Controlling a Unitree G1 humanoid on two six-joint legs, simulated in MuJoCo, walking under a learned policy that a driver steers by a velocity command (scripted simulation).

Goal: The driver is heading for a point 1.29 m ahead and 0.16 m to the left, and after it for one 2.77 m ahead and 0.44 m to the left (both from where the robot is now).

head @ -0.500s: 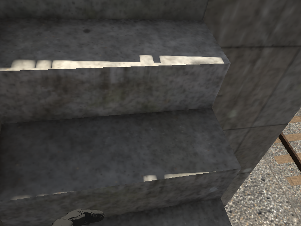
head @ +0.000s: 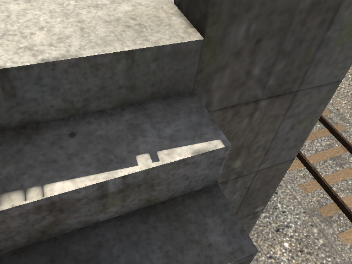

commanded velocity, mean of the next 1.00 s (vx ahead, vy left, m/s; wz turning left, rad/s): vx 0.50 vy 0.00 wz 0.27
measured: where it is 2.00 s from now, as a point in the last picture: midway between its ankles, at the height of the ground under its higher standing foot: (171, 160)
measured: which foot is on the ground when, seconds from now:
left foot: down 0.00-0.38, up 0.40-0.74, down 0.76-1.00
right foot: up 0.00-0.34, down 0.36-0.80, up 0.82-1.00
